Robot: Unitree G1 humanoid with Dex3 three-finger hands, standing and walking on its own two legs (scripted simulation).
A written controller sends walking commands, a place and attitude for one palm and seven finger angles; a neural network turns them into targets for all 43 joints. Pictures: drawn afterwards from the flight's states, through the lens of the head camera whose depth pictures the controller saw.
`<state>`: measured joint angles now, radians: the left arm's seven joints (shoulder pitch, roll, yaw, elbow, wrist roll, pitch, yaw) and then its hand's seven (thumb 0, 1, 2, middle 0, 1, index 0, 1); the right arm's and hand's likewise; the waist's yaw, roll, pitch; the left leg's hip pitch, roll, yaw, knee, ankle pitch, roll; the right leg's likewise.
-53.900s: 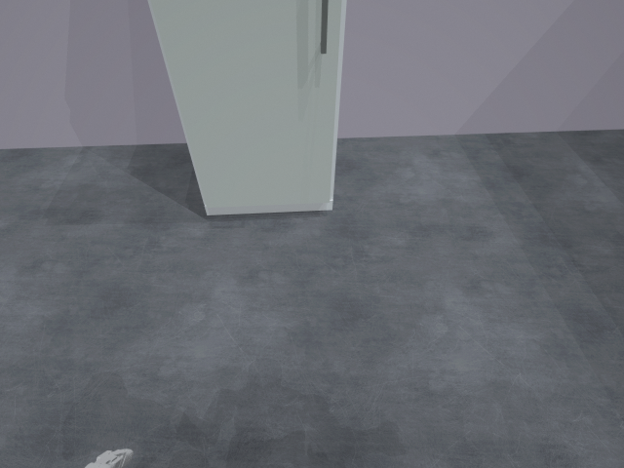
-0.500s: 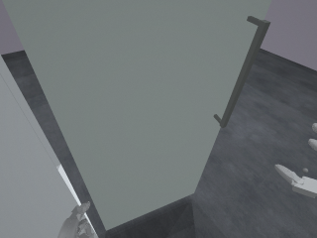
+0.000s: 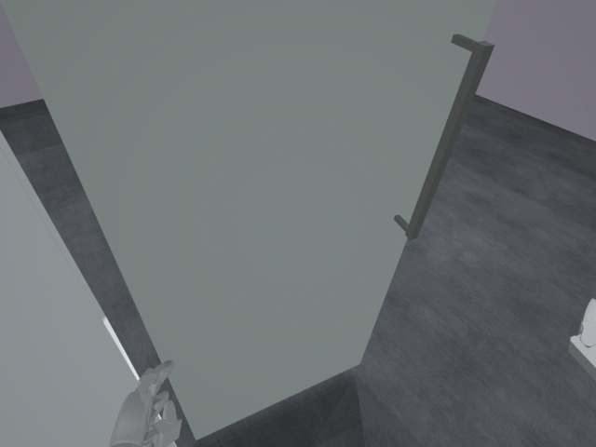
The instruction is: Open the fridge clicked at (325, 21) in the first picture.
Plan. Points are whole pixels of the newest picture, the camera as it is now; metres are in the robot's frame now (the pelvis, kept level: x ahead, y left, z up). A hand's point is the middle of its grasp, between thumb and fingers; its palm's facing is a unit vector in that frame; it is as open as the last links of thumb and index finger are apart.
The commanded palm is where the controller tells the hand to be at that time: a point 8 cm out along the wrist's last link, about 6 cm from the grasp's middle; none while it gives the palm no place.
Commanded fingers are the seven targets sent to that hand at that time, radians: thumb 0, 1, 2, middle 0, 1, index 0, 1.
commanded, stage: draw the hand back to the body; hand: right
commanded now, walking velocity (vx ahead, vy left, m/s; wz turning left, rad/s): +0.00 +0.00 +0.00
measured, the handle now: (432, 153) +0.50 -0.23 +0.17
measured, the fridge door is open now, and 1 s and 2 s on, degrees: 106 106 106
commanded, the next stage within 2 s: step back with the hand held close in 0.14 s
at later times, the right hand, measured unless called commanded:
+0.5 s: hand (559, 332) +0.20 -0.27 +0.15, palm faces +0.39 +0.80 -0.45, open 7.4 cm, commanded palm +0.13 -0.31 +0.18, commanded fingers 0.00 -0.90 -0.90 0.20 0.30 0.20 0.30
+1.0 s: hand out of the picture +0.13 -0.28 +0.16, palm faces +0.44 +0.80 -0.41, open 7.4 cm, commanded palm +0.07 -0.32 +0.18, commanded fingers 0.00 -0.90 -0.90 0.20 0.30 0.20 0.30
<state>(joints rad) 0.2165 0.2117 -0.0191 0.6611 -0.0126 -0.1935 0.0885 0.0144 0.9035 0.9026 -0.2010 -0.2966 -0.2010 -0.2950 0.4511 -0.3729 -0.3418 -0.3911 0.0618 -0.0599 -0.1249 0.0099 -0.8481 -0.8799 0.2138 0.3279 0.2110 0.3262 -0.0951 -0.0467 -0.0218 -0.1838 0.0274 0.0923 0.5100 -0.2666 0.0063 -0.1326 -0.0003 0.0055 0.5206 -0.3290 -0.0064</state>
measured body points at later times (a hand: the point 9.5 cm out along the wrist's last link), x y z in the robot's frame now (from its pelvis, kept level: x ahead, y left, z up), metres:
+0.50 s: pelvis -0.02 -0.01 +0.00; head -0.01 -0.01 +0.45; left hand +0.15 +0.23 -0.08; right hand +0.17 -0.31 +0.18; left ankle +0.01 +0.11 -0.74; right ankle -0.03 -0.11 -0.74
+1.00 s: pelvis -0.07 -0.02 -0.01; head -0.06 -0.05 +0.43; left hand +0.09 +0.21 -0.09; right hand +0.10 -0.32 +0.18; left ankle +0.01 +0.11 -0.74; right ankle -0.03 -0.12 -0.73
